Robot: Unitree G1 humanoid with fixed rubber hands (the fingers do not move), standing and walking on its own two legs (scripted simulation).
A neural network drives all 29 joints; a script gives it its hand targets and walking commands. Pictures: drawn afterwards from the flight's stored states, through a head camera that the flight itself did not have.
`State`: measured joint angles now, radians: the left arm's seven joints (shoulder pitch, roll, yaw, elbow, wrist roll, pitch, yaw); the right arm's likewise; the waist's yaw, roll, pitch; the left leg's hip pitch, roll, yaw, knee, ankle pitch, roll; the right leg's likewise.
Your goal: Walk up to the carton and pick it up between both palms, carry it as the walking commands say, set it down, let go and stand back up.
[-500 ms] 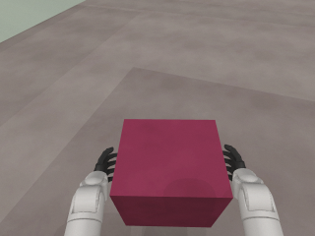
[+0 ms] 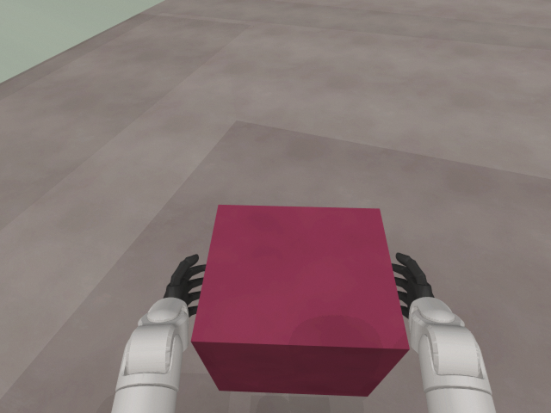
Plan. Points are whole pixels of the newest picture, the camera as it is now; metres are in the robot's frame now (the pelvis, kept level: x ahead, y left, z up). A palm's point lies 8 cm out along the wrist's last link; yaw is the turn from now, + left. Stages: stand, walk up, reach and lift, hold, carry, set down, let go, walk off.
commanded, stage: carry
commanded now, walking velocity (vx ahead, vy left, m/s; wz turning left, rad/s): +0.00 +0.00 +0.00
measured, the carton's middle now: (295, 304) +0.30 +0.00 -0.04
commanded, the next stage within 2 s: none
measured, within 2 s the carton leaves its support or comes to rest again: neither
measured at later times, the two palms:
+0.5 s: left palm (184, 307) +0.26 +0.17 +0.02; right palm (420, 304) +0.27 -0.18 +0.01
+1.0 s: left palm (194, 310) +0.26 +0.15 +0.01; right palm (428, 305) +0.27 -0.20 +0.01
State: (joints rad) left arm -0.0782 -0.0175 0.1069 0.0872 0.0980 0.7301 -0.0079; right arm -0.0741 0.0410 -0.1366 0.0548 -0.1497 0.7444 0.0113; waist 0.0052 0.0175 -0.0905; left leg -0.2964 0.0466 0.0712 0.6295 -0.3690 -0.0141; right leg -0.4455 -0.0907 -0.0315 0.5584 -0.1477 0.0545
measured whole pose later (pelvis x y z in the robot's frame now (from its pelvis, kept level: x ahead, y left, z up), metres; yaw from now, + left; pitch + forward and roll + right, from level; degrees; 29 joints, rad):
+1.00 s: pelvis +0.00 -0.02 +0.00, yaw +0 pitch +4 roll +1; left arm -0.09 -0.02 0.12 0.13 0.11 0.71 0.00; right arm -0.13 0.02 -0.12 0.12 -0.15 0.74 0.01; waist 0.00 0.02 -0.05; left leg -0.31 0.07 0.06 0.59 -0.34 -0.05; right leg -0.47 -0.07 -0.05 0.55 -0.14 0.02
